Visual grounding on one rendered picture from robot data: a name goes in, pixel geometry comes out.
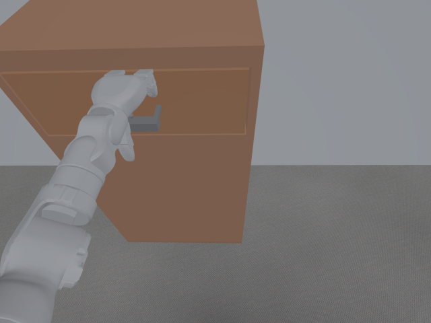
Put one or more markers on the cabinet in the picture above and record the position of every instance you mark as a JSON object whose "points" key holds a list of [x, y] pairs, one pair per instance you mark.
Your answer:
{"points": [[180, 188]]}

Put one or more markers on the robot left upper arm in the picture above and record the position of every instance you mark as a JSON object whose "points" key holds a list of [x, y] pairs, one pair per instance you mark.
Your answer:
{"points": [[49, 255]]}

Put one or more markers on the robot left forearm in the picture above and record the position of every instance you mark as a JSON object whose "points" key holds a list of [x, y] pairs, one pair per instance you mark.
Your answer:
{"points": [[70, 196]]}

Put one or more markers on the drawer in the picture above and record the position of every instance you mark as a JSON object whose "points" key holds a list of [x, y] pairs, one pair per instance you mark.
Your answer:
{"points": [[193, 101]]}

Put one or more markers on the left robot hand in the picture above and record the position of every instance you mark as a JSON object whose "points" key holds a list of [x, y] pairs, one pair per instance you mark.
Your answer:
{"points": [[126, 92]]}

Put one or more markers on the handle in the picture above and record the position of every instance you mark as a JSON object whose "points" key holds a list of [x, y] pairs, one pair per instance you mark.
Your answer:
{"points": [[146, 123]]}

